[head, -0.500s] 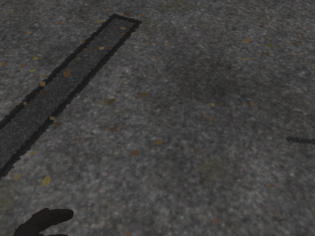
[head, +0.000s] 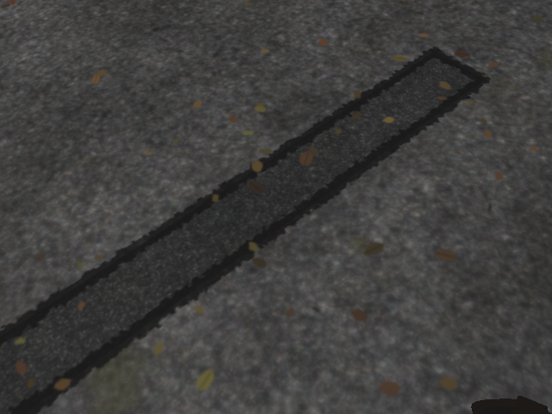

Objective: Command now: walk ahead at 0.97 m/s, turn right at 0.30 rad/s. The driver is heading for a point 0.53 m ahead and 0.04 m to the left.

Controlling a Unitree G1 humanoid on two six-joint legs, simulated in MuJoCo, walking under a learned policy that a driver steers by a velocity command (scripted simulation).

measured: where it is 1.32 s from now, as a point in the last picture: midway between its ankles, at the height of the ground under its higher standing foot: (388, 282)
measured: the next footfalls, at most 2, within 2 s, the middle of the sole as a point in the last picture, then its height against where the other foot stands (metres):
right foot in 0.36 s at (366, 364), level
left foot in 0.78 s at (353, 246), level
